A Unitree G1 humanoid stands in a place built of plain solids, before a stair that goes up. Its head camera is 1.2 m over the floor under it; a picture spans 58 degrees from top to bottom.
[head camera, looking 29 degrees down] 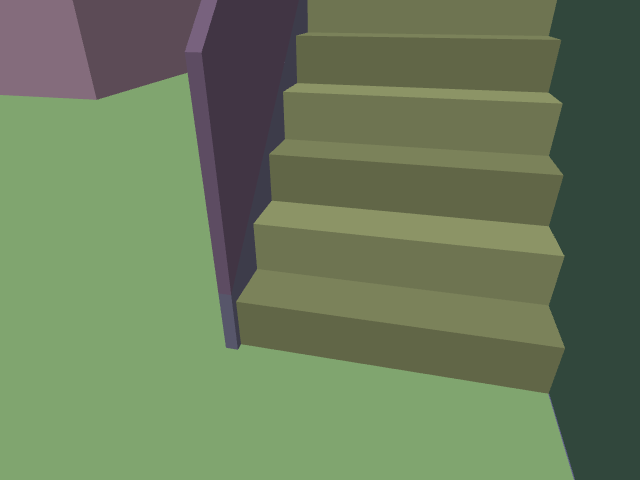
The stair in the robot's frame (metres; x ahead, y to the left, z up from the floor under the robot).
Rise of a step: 0.21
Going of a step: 0.23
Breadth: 1.14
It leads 13 degrees to the right of straight ahead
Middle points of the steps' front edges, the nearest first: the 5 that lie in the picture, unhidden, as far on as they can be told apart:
1.18 -0.24 0.21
1.41 -0.29 0.42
1.64 -0.34 0.64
1.86 -0.39 0.85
2.09 -0.44 1.06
